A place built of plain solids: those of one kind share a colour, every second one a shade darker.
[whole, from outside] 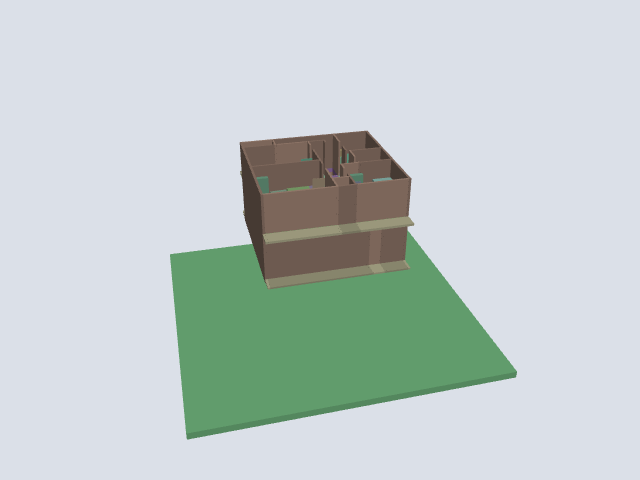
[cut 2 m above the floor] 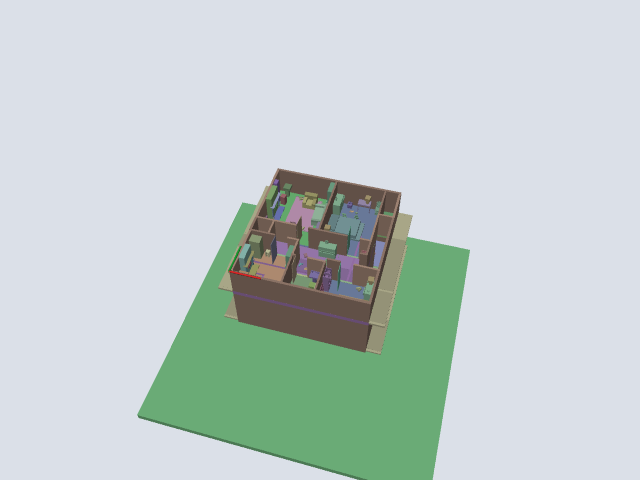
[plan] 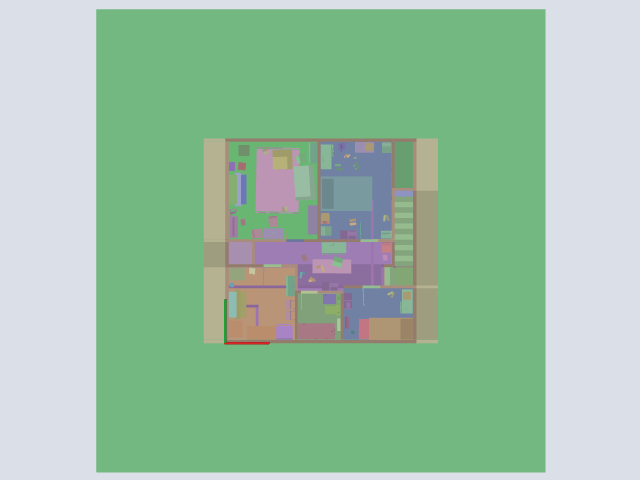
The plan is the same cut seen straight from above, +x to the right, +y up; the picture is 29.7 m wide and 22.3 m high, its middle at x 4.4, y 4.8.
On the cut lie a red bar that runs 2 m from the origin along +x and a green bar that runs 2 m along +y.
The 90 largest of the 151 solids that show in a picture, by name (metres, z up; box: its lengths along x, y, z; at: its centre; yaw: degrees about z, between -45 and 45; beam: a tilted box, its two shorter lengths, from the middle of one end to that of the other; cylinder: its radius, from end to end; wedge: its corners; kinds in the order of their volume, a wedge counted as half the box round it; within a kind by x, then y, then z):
{
 "under_1": {"box": [20.88, 21.52, 0.5], "at": [4.44, 4.76, -6.23]},
 "wall_1": {"box": [0.16, 1.5, 3.32], "at": [0.08, 0.91, 1.36]},
 "wall_2": {"box": [0.16, 3.38, 2.66], "at": [0.08, 1.85, 4.65]},
 "wall_3": {"box": [0.16, 0.77, 3.32], "at": [0.08, 2.17, 1.36]},
 "wall_4": {"box": [0.16, 1.04, 2.66], "at": [0.08, 4.19, 4.65]},
 "wall_5": {"box": [0.16, 6.67, 3.32], "at": [0.08, 6.03, 1.36]},
 "wall_6": {"box": [0.16, 4.52, 2.66], "at": [0.08, 7.1, 4.65]},
 "wall_7": {"box": [1.54, 0.13, 3.32], "at": [0.77, 1.73, 1.36]},
 "wall_8": {"box": [1.78, 0.13, 2.66], "at": [0.89, 3.6, 4.65]},
 "wall_9": {"box": [0.13, 1.04, 2.66], "at": [1.3, 4.19, 4.65]},
 "wall_10": {"box": [2.83, 0.13, 2.66], "at": [1.42, 4.78, 4.65]},
 "wall_11": {"box": [0.77, 0.13, 2.66], "at": [2.98, 3.6, 4.65]},
 "wall_12": {"box": [0.13, 2.15, 2.66], "at": [3.31, 1.24, 4.65]},
 "wall_13": {"box": [0.13, 1.1, 2.66], "at": [3.31, 2.99, 4.65]},
 "wall_14": {"box": [0.13, 4.52, 2.66], "at": [4.36, 7.1, 4.65]},
 "wall_15": {"box": [8.88, 0.16, 6.27], "at": [4.44, 0.08, 2.84]},
 "wall_16": {"box": [8.88, 0.13, 3.32], "at": [4.44, 2.62, 1.36]},
 "wall_17": {"box": [8.88, 0.16, 6.27], "at": [4.44, 9.44, 2.84]},
 "wall_18": {"box": [1.21, 0.13, 2.66], "at": [4.88, 2.38, 4.65]},
 "wall_19": {"box": [2.63, 0.13, 2.66], "at": [4.96, 4.78, 4.65]},
 "wall_20": {"box": [0.13, 2.15, 2.66], "at": [5.42, 1.24, 4.65]},
 "wall_21": {"box": [0.89, 0.13, 2.66], "at": [5.93, 2.62, 4.65]},
 "wall_22": {"box": [0.77, 0.13, 2.66], "at": [7.49, 4.78, 4.65]},
 "wall_23": {"box": [0.13, 1.04, 2.66], "at": [7.8, 4.19, 4.65]},
 "wall_24": {"box": [0.13, 2.99, 3.32], "at": [7.8, 5.17, 1.36]},
 "wall_25": {"box": [0.13, 2.25, 2.66], "at": [7.8, 5.96, 4.65]},
 "wall_26": {"box": [0.13, 2.14, 2.66], "at": [7.8, 8.29, 4.65]},
 "wall_27": {"box": [1.68, 0.13, 2.66], "at": [8.04, 2.62, 4.65]},
 "wall_28": {"box": [1.14, 0.13, 2.66], "at": [8.31, 7.16, 4.65]},
 "wall_29": {"box": [0.16, 2.4, 6.27], "at": [8.8, 1.36, 2.84]},
 "wall_30": {"box": [0.16, 4.4, 2.66], "at": [8.8, 4.89, 4.65]},
 "wall_31": {"box": [0.16, 2.14, 2.66], "at": [8.8, 8.29, 4.65]},
 "stair_1": {"box": [0.28, 0.85, 3.42], "at": [7.51, 3.12, 1.41]},
 "stair_2": {"box": [0.53, 0.85, 3.23], "at": [7.63, 3.12, 1.31]},
 "stair_3": {"box": [0.85, 0.28, 2.84], "at": [8.29, 3.68, 1.12]},
 "stair_4": {"box": [0.85, 0.53, 2.64], "at": [8.29, 3.8, 1.02]},
 "stair_5": {"box": [0.85, 0.78, 2.45], "at": [8.29, 3.93, 0.92]},
 "stair_6": {"box": [0.85, 1.03, 2.25], "at": [8.29, 4.05, 0.83]},
 "stair_7": {"box": [0.85, 1.28, 2.06], "at": [8.29, 4.18, 0.73]},
 "stair_8": {"box": [0.85, 1.53, 1.86], "at": [8.29, 4.3, 0.63]},
 "stair_9": {"box": [0.85, 1.78, 1.67], "at": [8.29, 4.43, 0.53]},
 "stair_10": {"box": [0.85, 2.03, 1.47], "at": [8.29, 4.55, 0.44]},
 "stair_11": {"box": [0.85, 2.28, 1.28], "at": [8.29, 4.68, 0.34]},
 "stair_12": {"box": [0.85, 2.53, 1.08], "at": [8.29, 4.8, 0.24]},
 "stair_13": {"box": [0.85, 2.78, 0.89], "at": [8.29, 4.93, 0.14]},
 "stair_14": {"box": [0.85, 3.03, 0.69], "at": [8.29, 5.05, 0.05]},
 "stair_15": {"box": [0.85, 3.28, 0.5], "at": [8.29, 5.18, -0.05]},
 "upper_floor_next_1": {"box": [1.0, 1.5, 0.12], "at": [-0.5, 0.91, -0.06]},
 "upper_floor_next_2": {"box": [1.0, 3.38, 0.16], "at": [-0.5, 1.85, 3.24]},
 "upper_floor_next_3": {"box": [1.0, 6.67, 0.12], "at": [-0.5, 6.03, -0.06]},
 "upper_floor_next_4": {"box": [1.0, 4.52, 0.16], "at": [-0.5, 7.1, 3.24]},
 "upper_floor_next_5": {"box": [1.0, 2.4, 0.12], "at": [9.38, 1.36, -0.06]},
 "upper_floor_next_6": {"box": [1.0, 2.4, 0.16], "at": [9.38, 1.36, 3.24]},
 "upper_floor_next_7": {"box": [1.0, 4.4, 0.16], "at": [9.38, 4.89, 3.24]},
 "upper_floor_next_8": {"box": [1.0, 6.67, 0.12], "at": [9.38, 6.03, -0.06]},
 "upper_floor_next_9": {"box": [1.0, 2.14, 0.16], "at": [9.38, 8.29, 3.24]},
 "upper_floor_bedroom_1": {"box": [3.32, 4.52, 0.16], "at": [6.08, 7.1, 3.24]},
 "upper_floor_bedroom_2": {"box": [3.23, 2.4, 0.16], "at": [7.11, 1.36, 3.24]},
 "upper_floor_living_1": {"box": [4.13, 4.52, 0.16], "at": [2.23, 7.1, 3.24]},
 "floor_lobby_1": {"box": [1.82, 2.57, 0.5], "at": [7.81, 8.07, -0.25]},
 "stair_landing_1": {"box": [0.85, 0.85, 3.03], "at": [8.3, 3.11, 1.22]},
 "low_bed_1": {"box": [2.1, 1.5, 0.4], "at": [5.49, 6.95, 3.56]},
 "low_bed_2": {"box": [2.4, 1.6, 0.14], "at": [5.63, 6.95, 3.39]},
 "chest_drawers_1": {"box": [0.5, 1.15, 0.99], "at": [4.68, 8.66, 3.81]},
 "chest_drawers_2": {"box": [1.14, 0.5, 1.0], "at": [5.05, 4.45, 3.82]},
 "chest_drawers_3": {"box": [0.5, 1.13, 1.0], "at": [8.46, 1.95, 3.82]},
 "upper_floor_hall_1": {"box": [6.37, 1.04, 0.16], "at": [4.55, 4.19, 3.24]},
 "upper_floor_hall_2": {"box": [4.0, 0.98, 0.16], "at": [5.37, 3.18, 3.24]},
 "upper_floor_kitchen_1": {"box": [3.08, 3.38, 0.16], "at": [1.7, 1.85, 3.24]},
 "fixture_breast_living_1": {"box": [0.38, 1.37, 2.71], "at": [0.35, 7.15, 4.62]},
 "fixture_breast_kitchen_1": {"box": [0.36, 1.2, 2.71], "at": [0.34, 1.8, 4.62]},
 "china_cabinet_1": {"box": [0.4, 0.95, 0.83], "at": [3.03, 2.66, 3.73]},
 "china_cabinet_2": {"box": [0.33, 0.95, 1.07], "at": [3.06, 2.66, 4.68]},
 "china_cabinet_3": {"box": [0.33, 0.95, 1.07], "at": [4.12, 8.84, 4.68]},
 "child_bed_1": {"box": [2.06, 1.06, 0.4], "at": [7.71, 0.66, 3.7]},
 "wall_band_1": {"box": [8.88, 0.16, 0.31], "at": [4.44, 0.08, 3.16]},
 "wall_band_2": {"box": [8.88, 0.13, 0.31], "at": [4.44, 2.62, 3.16]},
 "fridge_flat_1": {"box": [0.73, 0.6, 1.66], "at": [0.54, 3.22, 4.15]},
 "upper_floor_bath_1": {"box": [1.99, 2.15, 0.16], "at": [4.37, 1.24, 3.24]},
 "bathtub_1": {"box": [1.7, 0.76, 0.44], "at": [4.24, 0.55, 3.54]},
 "sofa_1": {"box": [0.93, 1.6, 0.34], "at": [3.68, 7.45, 3.6], "yaw": 3.8},
 "range_cooker_1": {"box": [0.76, 0.65, 0.94], "at": [2.75, 0.49, 3.79]},
 "rug_1": {"box": [2.0, 2.9, 0.08], "at": [2.43, 7.56, 3.29], "yaw": -1.0},
 "sideboard_1": {"box": [0.45, 1.35, 0.71], "at": [4.05, 5.74, 3.82]},
 "upper_floor_cupboard_1": {"box": [0.85, 2.14, 0.16], "at": [8.29, 8.29, 3.24]},
 "armchair_club_1": {"box": [0.92, 0.9, 0.35], "at": [2.66, 8.53, 3.56], "yaw": 0.9},
 "billy_1": {"box": [0.28, 0.42, 2.02], "at": [0.31, 8.22, 4.33]},
 "trunk_1": {"box": [0.5, 0.95, 0.42], "at": [6.45, 0.66, 3.53], "yaw": -0.6},
 "tv_board_1": {"box": [0.4, 1.0, 0.48], "at": [0.39, 5.41, 3.56]},
 "upper_floor_airing_cupboard_1": {"box": [1.08, 1.04, 0.16], "at": [0.7, 4.19, 3.24]}
}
